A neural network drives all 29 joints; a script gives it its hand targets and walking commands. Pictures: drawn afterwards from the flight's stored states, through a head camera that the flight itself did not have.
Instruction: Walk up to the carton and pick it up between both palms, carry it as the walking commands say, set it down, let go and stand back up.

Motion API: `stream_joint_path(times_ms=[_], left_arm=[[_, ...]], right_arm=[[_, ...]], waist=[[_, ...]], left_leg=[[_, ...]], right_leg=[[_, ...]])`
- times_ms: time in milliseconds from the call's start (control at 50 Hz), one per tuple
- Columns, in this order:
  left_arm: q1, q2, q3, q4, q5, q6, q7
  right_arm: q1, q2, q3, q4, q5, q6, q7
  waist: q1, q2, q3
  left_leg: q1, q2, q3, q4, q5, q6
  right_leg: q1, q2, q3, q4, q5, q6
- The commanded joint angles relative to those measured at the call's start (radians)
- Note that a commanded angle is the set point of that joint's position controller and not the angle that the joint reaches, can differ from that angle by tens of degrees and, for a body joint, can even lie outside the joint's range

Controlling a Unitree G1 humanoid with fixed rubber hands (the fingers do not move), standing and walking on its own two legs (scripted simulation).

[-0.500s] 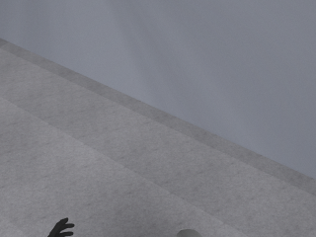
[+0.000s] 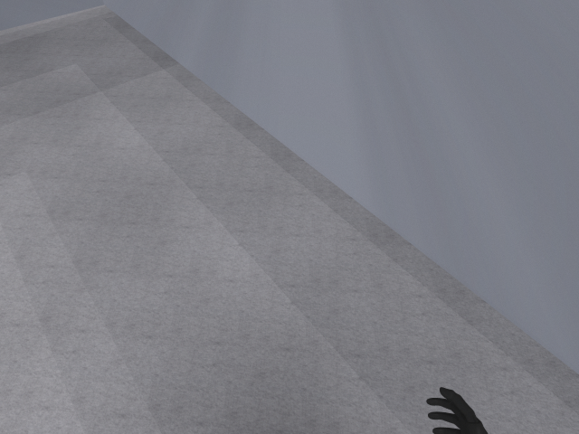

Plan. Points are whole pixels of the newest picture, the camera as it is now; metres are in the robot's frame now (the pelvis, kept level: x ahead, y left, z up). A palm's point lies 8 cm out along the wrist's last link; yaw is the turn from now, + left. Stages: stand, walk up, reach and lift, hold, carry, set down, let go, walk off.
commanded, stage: walk up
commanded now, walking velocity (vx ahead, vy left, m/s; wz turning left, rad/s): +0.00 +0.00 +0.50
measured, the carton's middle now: out of the picture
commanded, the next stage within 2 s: none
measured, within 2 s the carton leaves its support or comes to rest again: neither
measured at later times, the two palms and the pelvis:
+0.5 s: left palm out of the picture +0.08 +0.26 -0.10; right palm out of the picture +0.15 -0.30 -0.12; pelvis +0.01 -0.03 -0.01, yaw +15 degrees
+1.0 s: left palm out of the picture -0.07 +0.25 -0.13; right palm (429, 387) +0.22 -0.20 -0.09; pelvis +0.00 -0.02 +0.00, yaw +32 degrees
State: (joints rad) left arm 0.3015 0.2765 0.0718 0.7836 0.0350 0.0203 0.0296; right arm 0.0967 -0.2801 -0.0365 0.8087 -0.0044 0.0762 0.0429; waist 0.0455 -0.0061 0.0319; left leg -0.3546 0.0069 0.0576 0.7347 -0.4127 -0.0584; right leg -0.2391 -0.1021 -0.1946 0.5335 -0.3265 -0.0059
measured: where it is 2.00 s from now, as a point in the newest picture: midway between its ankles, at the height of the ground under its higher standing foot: outside the picture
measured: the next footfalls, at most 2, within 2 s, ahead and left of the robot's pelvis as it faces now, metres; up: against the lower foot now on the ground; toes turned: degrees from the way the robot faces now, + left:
left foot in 0.06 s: +0.00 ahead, +0.12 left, +0.00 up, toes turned +6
right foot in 0.46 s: +0.09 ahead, -0.13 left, +0.00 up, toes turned +10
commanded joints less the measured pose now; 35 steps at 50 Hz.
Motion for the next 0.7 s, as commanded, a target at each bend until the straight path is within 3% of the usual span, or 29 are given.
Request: stream_joint_path(times_ms=[0, 20, 40, 60, 80, 120, 160, 200, 300, 360, 400, 420, 440, 460, 480, 500, 520, 560, 600, 680], left_arm=[[0.038, 0.193, 0.037, -0.023, -0.018, -0.006, 0.002], [0.027, 0.176, 0.028, -0.026, -0.023, -0.009, 0.000], [0.002, 0.130, 0.011, -0.056, -0.018, -0.007, -0.004], [-0.047, 0.101, -0.004, -0.098, -0.015, 0.000, -0.007], [-0.087, 0.113, 0.004, -0.083, -0.014, 0.012, -0.001], [-0.101, 0.119, 0.003, -0.060, -0.014, 0.017, -0.008], [-0.095, 0.118, 0.001, -0.038, -0.010, 0.026, -0.015], [-0.103, 0.119, 0.001, -0.032, -0.009, 0.034, -0.017], [-0.168, 0.099, -0.009, -0.052, -0.016, 0.034, -0.016], [-0.146, 0.092, -0.013, -0.045, -0.023, 0.026, -0.009], [-0.088, 0.092, -0.012, -0.029, -0.027, 0.016, -0.003], [-0.039, 0.108, -0.007, -0.016, -0.027, 0.009, 0.002], [0.004, 0.156, 0.008, -0.009, -0.021, -0.003, 0.008], [0.022, 0.242, 0.027, -0.015, -0.012, -0.005, 0.012], [-0.017, 0.257, 0.023, -0.026, -0.021, 0.002, 0.004], [-0.084, 0.214, 0.010, -0.031, -0.018, 0.000, 0.001], [-0.134, 0.178, 0.002, -0.038, -0.013, -0.003, 0.000], [-0.160, 0.141, 0.000, -0.047, -0.005, -0.009, 0.004], [-0.125, 0.134, 0.005, -0.035, -0.003, -0.011, 0.004], [-0.071, 0.150, 0.024, -0.027, 0.005, -0.006, 0.003]], right_arm=[[0.071, -0.065, 0.004, -0.048, 0.014, -0.034, -0.008], [0.128, -0.101, -0.009, -0.029, 0.009, -0.044, -0.013], [0.184, -0.165, -0.023, -0.014, -0.002, -0.056, -0.016], [0.188, -0.259, -0.058, -0.018, 0.005, -0.054, -0.024], [0.219, -0.229, -0.056, -0.014, 0.006, -0.058, -0.032], [0.106, -0.177, -0.037, -0.034, 0.004, -0.053, -0.047], [0.057, -0.167, -0.037, -0.044, 0.002, -0.055, -0.050], [0.066, -0.168, -0.041, -0.046, -0.003, -0.058, -0.046], [0.113, -0.182, -0.060, -0.021, -0.016, -0.054, -0.043], [0.094, -0.191, -0.071, -0.018, -0.021, -0.047, -0.038], [0.073, -0.192, -0.071, -0.014, -0.019, -0.040, -0.036], [0.067, -0.181, -0.068, -0.012, -0.015, -0.039, -0.035], [0.101, -0.130, -0.059, -0.011, -0.014, -0.043, -0.034], [0.115, -0.044, -0.035, -0.033, -0.015, -0.045, -0.031], [0.117, -0.058, -0.038, -0.045, -0.028, -0.032, -0.040], [0.078, -0.085, -0.052, -0.039, -0.026, -0.023, -0.038], [0.074, -0.097, -0.059, -0.035, -0.023, -0.016, -0.032], [0.099, -0.095, -0.059, -0.031, -0.017, -0.011, -0.015], [0.079, -0.079, -0.049, -0.044, -0.011, -0.008, -0.009], [0.024, -0.050, -0.025, -0.078, 0.000, -0.006, -0.001]], waist=[[-0.058, -0.169, -0.119], [-0.092, -0.108, -0.141], [-0.110, 0.078, -0.129], [-0.120, 0.324, -0.092], [-0.118, 0.213, -0.100], [-0.086, 0.150, -0.053], [-0.057, 0.140, -0.050], [-0.055, 0.145, -0.059], [-0.070, 0.182, -0.053], [-0.060, 0.209, -0.053], [-0.030, 0.193, -0.056], [-0.003, 0.157, -0.071], [0.010, 0.016, -0.101], [0.014, -0.276, -0.081], [-0.004, -0.256, -0.118], [-0.023, -0.159, -0.075], [-0.038, -0.136, -0.031], [-0.051, -0.160, -0.025], [-0.042, -0.178, -0.039], [-0.019, -0.218, -0.048]], left_leg=[[0.160, -0.027, 0.057, -0.249, 0.096, 0.031], [0.280, 0.006, 0.014, -0.330, 0.178, 0.054], [0.417, 0.157, -0.182, -0.339, 0.489, 0.088], [0.461, 0.397, -0.490, -0.303, 0.955, 0.239], [0.431, 0.401, -0.453, -0.293, 1.040, 0.265], [0.359, 0.319, -0.351, -0.337, 0.894, 0.230], [0.293, 0.244, -0.288, -0.344, 0.885, 0.197], [0.256, 0.216, -0.272, -0.357, 0.814, 0.187], [0.225, 0.190, -0.313, -0.382, 0.665, 0.180], [0.154, 0.175, -0.341, -0.365, 0.619, 0.175], [0.092, 0.158, -0.348, -0.316, 0.589, 0.155], [0.034, 0.128, -0.330, -0.266, 0.504, 0.134], [-0.057, 0.047, -0.277, -0.132, 0.343, 0.102], [-0.257, -0.095, -0.141, 0.108, -0.162, 0.046], [-0.180, -0.005, -0.107, 0.295, -0.240, 0.015], [-0.156, 0.024, -0.122, 0.346, -0.183, 0.008], [-0.155, 0.031, -0.107, 0.376, -0.110, 0.001], [-0.148, 0.028, -0.067, 0.379, -0.030, -0.012], [-0.126, 0.018, -0.037, 0.321, -0.023, -0.020], [-0.071, 0.011, 0.001, 0.131, -0.062, -0.015]], right_leg=[[0.104, -0.189, 0.124, 0.010, 0.689, -0.048], [0.030, -0.156, 0.089, 0.114, 0.614, -0.007], [-0.177, -0.096, 0.084, 0.279, 0.209, 0.033], [-0.409, 0.043, 0.093, 0.453, -0.322, 0.093], [-0.395, -0.015, 0.201, 0.526, -0.321, 0.095], [-0.381, -0.017, 0.208, 0.534, -0.199, 0.091], [-0.310, 0.011, 0.192, 0.528, -0.103, 0.088], [-0.267, 0.029, 0.182, 0.487, -0.074, 0.087], [-0.203, 0.059, 0.158, 0.277, -0.035, 0.083], [-0.093, 0.084, 0.139, 0.161, -0.045, 0.068], [0.031, 0.086, 0.134, 0.013, -0.001, 0.057], [0.137, 0.063, 0.128, -0.097, 0.080, 0.048], [0.240, -0.071, 0.262, -0.180, 0.112, 0.033], [0.292, -0.341, 0.519, -0.273, 0.291, -0.028], [0.157, -0.398, 0.547, -0.272, 0.339, -0.097], [0.082, -0.331, 0.462, -0.275, 0.288, -0.111], [0.028, -0.278, 0.372, -0.264, 0.270, -0.109], [0.014, -0.213, 0.252, -0.213, 0.358, -0.094], [0.024, -0.195, 0.201, -0.194, 0.404, -0.090], [0.049, -0.213, 0.169, -0.188, 0.379, -0.108]])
